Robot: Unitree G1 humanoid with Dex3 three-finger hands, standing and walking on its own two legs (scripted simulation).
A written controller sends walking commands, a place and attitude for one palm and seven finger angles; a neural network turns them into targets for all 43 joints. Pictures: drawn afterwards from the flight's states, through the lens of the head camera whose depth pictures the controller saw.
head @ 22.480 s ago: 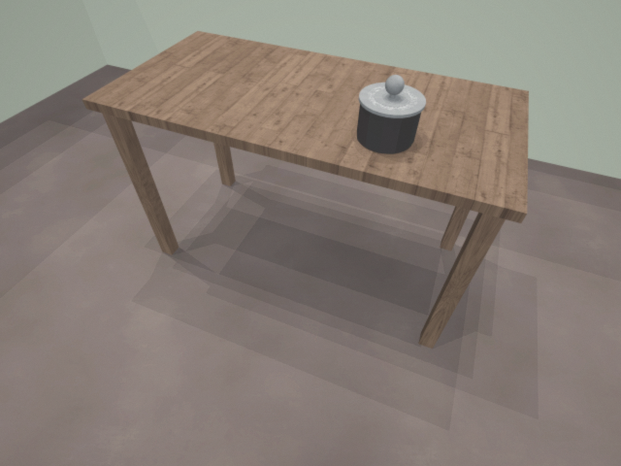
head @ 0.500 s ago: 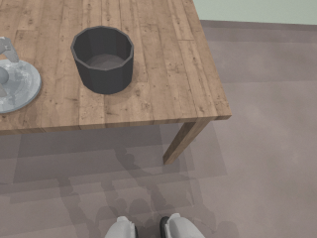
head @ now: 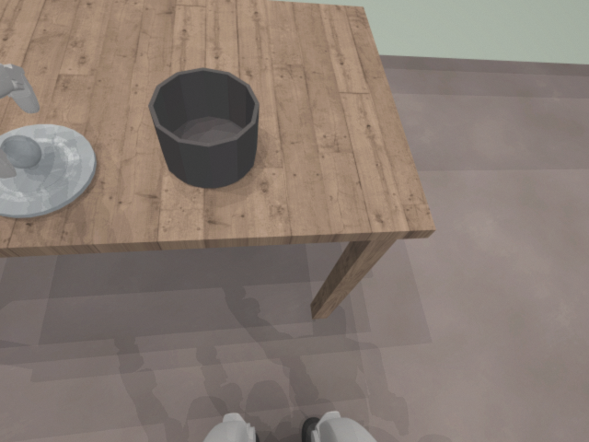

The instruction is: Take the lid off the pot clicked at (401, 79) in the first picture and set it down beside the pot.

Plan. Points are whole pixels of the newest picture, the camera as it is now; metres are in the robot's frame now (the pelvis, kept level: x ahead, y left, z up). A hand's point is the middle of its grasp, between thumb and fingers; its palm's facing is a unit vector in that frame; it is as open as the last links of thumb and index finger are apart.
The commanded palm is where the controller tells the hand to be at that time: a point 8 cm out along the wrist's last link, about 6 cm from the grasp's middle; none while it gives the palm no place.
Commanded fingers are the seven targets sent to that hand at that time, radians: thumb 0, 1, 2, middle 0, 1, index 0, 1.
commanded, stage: raise the empty hand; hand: left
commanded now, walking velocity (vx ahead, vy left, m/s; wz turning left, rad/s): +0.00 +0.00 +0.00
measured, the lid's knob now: (21, 152) +0.51 +0.34 +0.02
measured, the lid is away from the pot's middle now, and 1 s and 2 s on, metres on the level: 0.25 0.25 0.25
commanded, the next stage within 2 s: draw the hand back to the body in 0.94 s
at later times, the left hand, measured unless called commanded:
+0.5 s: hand out of the picture +0.48 +0.34 +0.13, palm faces -0.40 -0.14 -0.90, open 11.0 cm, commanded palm +0.52 +0.33 +0.20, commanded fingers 0.00 0.04 0.53 -0.31 -0.93 -0.31 -0.93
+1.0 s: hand out of the picture +0.48 +0.35 +0.17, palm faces -0.39 -0.15 -0.91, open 11.0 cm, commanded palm +0.52 +0.33 +0.23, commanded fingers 0.00 0.04 0.53 -0.31 -0.93 -0.31 -0.93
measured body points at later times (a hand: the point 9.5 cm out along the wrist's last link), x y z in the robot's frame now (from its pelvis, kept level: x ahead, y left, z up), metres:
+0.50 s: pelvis +0.00 +0.00 +0.01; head +0.10 +0.04 +0.45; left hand +0.50 +0.35 +0.19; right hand -0.01 -0.28 -0.10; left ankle -0.01 +0.04 -0.70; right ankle +0.00 -0.15 -0.70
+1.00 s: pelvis +0.00 +0.01 +0.02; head +0.09 +0.04 +0.46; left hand +0.50 +0.35 +0.22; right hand +0.01 -0.26 -0.10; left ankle -0.01 +0.04 -0.70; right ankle +0.00 -0.15 -0.70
